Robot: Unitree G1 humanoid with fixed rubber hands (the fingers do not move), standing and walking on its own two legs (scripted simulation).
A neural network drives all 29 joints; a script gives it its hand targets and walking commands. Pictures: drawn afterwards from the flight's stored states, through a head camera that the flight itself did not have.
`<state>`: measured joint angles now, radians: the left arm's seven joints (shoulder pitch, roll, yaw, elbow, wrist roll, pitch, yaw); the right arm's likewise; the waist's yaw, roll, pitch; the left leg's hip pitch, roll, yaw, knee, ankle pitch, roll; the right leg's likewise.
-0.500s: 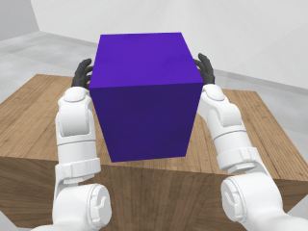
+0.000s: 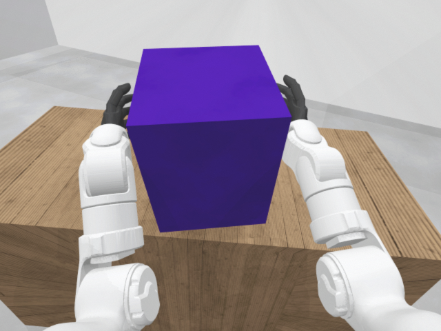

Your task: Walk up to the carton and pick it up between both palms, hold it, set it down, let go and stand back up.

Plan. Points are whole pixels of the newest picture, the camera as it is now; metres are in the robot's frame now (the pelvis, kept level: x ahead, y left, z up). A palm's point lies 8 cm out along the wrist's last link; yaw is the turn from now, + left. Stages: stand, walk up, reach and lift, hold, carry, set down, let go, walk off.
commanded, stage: hold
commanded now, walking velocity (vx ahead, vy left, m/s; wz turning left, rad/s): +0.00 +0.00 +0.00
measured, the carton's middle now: (208, 141) +0.39 +0.01 +0.21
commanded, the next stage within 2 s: none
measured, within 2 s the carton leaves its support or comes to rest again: neither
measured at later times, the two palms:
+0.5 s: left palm (116, 131) +0.36 +0.16 +0.24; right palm (294, 123) +0.36 -0.13 +0.25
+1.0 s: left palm (115, 131) +0.36 +0.16 +0.24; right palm (292, 123) +0.37 -0.13 +0.25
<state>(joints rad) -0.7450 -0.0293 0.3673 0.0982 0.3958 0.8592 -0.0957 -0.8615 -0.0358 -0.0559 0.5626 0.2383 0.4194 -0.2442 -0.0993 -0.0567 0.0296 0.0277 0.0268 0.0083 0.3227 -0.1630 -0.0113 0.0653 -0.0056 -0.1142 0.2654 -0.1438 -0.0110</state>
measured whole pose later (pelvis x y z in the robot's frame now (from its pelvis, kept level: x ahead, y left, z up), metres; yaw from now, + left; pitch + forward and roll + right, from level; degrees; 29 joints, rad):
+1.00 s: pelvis +0.00 +0.00 +0.00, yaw +0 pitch -11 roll -1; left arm -0.73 -0.03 0.36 0.09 0.40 0.87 -0.10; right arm -0.85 -0.04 -0.04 0.56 0.25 0.42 -0.25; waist -0.10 -0.06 0.03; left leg 0.03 0.03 0.00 0.32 -0.17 -0.01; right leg 0.08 -0.01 -0.12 0.26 -0.15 -0.01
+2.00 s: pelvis +0.00 +0.00 +0.00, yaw +0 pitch -11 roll -1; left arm -0.75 -0.03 0.37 0.10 0.40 0.86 -0.10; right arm -0.86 -0.04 -0.05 0.56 0.23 0.42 -0.25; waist -0.09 -0.05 0.03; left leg 0.03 0.03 0.01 0.32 -0.16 -0.01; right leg 0.07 -0.01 -0.11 0.26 -0.14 -0.01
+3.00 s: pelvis +0.00 +0.00 +0.00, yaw +0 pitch -11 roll -1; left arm -0.74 -0.03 0.37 0.08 0.41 0.86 -0.11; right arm -0.85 -0.04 -0.05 0.55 0.24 0.42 -0.25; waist -0.10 -0.05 0.03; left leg 0.04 0.02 0.01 0.32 -0.17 -0.01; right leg 0.08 -0.01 -0.11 0.26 -0.15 -0.01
